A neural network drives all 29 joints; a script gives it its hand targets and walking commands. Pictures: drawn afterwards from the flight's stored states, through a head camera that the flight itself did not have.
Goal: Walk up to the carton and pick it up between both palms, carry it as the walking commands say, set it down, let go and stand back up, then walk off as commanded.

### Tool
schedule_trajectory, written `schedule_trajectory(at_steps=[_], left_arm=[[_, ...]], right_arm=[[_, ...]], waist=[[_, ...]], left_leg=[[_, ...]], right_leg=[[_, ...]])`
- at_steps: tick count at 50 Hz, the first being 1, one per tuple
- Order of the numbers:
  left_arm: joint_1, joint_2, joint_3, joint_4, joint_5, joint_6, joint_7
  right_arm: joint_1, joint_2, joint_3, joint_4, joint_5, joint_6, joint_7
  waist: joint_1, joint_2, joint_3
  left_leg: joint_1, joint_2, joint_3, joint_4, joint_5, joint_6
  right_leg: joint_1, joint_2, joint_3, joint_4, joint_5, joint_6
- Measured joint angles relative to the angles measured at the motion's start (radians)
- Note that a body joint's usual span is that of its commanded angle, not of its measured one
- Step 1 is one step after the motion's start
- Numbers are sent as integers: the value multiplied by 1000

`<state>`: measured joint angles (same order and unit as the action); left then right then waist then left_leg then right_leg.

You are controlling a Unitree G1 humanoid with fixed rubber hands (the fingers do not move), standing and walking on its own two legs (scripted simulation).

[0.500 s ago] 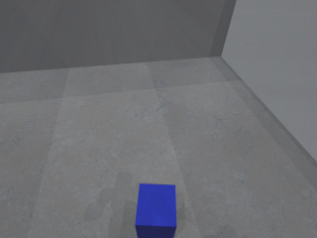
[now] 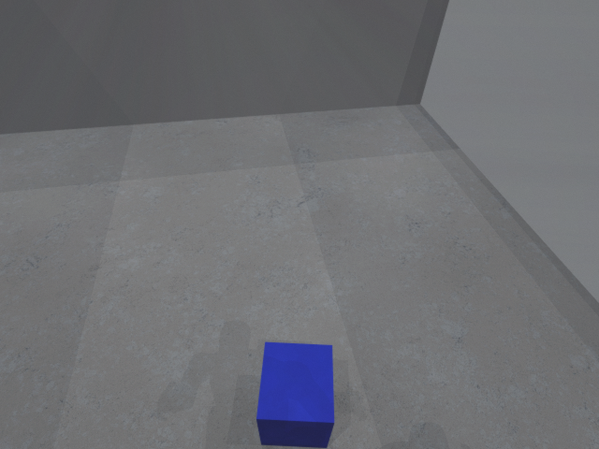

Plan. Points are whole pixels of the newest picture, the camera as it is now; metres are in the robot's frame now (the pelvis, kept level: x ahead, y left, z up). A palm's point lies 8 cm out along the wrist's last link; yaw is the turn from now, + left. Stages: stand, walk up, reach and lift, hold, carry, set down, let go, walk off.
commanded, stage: stand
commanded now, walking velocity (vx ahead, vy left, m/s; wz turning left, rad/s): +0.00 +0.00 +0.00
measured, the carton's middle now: (296, 395) +0.44 +0.01 -0.66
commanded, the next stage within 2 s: walk off in 0.10 s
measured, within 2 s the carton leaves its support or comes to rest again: neither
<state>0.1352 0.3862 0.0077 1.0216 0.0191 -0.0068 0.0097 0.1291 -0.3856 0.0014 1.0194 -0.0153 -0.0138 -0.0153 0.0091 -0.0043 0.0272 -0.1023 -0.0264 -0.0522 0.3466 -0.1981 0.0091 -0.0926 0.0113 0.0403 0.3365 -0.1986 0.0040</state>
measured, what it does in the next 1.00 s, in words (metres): steps to the right, turning right: right foot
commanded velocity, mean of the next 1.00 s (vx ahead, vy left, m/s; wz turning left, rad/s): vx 0.00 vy -0.15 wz -0.44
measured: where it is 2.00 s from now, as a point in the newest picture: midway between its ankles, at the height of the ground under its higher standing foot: outside the picture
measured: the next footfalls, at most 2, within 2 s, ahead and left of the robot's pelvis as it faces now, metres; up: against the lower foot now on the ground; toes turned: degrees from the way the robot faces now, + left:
right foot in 0.70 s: +0.00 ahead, -0.23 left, +0.00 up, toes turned -17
left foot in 1.04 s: +0.04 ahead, -0.08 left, +0.00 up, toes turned -20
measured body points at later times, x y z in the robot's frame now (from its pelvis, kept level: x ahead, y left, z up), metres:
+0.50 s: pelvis -0.01 -0.02 +0.00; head +0.01 -0.01 +0.45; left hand +0.07 +0.29 -0.14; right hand +0.06 -0.34 -0.12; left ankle +0.00 +0.11 -0.75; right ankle -0.05 -0.14 -0.69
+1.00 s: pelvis -0.04 -0.15 -0.02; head +0.00 -0.15 +0.43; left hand +0.13 +0.09 -0.15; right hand -0.04 -0.46 -0.13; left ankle -0.01 -0.06 -0.73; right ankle -0.04 -0.22 -0.75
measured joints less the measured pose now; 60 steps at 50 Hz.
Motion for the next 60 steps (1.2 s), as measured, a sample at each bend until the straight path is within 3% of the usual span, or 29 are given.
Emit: schedule_trajectory(at_steps=[18, 20, 24, 26, 31, 34, 35, 38, 41, 46, 52, 54, 56, 60], left_arm=[[8, -2, -4, 31, -12, 20, 4], [24, -5, 1, 34, -14, 38, 5], [53, -10, 26, 23, -5, 76, 1], [63, -13, 35, 9, -3, 87, -8], [67, -34, 44, -39, -4, 102, -43], [61, -43, 49, -72, 2, 94, -55], [59, -44, 52, -81, 8, 86, -56], [58, -63, 48, -102, 4, 65, -50], [67, -77, 45, -118, 10, 71, -31], [70, -83, 42, -147, 15, 75, -27], [80, -79, 41, -158, 10, 89, -35], [82, -79, 45, -158, 7, 92, -34], [78, -79, 52, -163, 27, 97, -40], [65, -57, 71, -179, 22, 98, -66]], right_arm=[[-18, 7, 8, 4, 2, 19, 1], [-26, 17, 5, -14, -5, 29, -2], [-16, 29, -15, -49, -20, 38, -18], [-4, 29, -23, -59, -25, 45, -24], [10, 12, -45, -79, -34, 49, -28], [26, -8, -59, -85, -30, 49, -27], [32, -15, -62, -87, -31, 50, -27], [26, -8, -64, -93, -15, 86, -43], [8, 21, -53, -103, -5, 85, -44], [-7, 68, -37, -117, 3, 78, -52], [18, 108, -29, -129, 17, 64, -70], [45, 111, -34, -128, 4, 55, -74], [75, 104, -42, -124, -6, 54, -75], [123, 88, -56, -116, -13, 49, -67]], waist=[[2, -3, 3], [-2, -11, 7], [-16, -5, 23], [-18, -1, 34], [-25, 27, 61], [-20, 54, 62], [-16, 63, 61], [-13, 70, 65], [-5, 56, 64], [11, 24, 59], [11, -19, 39], [8, -40, 32], [0, -45, 28], [-16, -43, 29]], left_leg=[[-15, 8, 15, 12, -4, -4], [-36, 15, 34, 40, -19, -6], [-60, 64, 67, 74, -37, -18], [-62, 93, 81, 86, -44, -37], [-83, 176, 119, 154, -84, -92], [-115, 240, 137, 244, -134, -135], [-148, 260, 134, 325, -176, -120], [-281, 209, 70, 667, -375, -85], [-344, 156, 86, 787, -334, -65], [-331, 94, 118, 646, -289, -50], [-184, 51, 117, 278, -194, -25], [-160, 67, 145, 229, -110, 4], [-138, 93, 171, 202, -97, 11], [-92, 149, 205, 139, -72, -20]], right_leg=[[-23, 7, 13, 16, 2, 0], [-77, 12, 19, 96, -17, 7], [-256, 28, -9, 539, -219, 33], [-291, 9, -23, 619, -230, 48], [-268, -46, -52, 481, -242, 73], [-205, -52, -87, 305, -150, 57], [-200, -41, -89, 273, -93, 35], [-233, -5, -78, 310, -105, -19], [-213, 24, -57, 238, -68, -39], [-195, 82, -24, 168, -16, -79], [-198, 155, 15, 163, 3, -101], [-248, 157, 13, 293, -125, -55], [-332, 141, -3, 538, -198, -8], [-429, 55, 7, 839, -145, 68]])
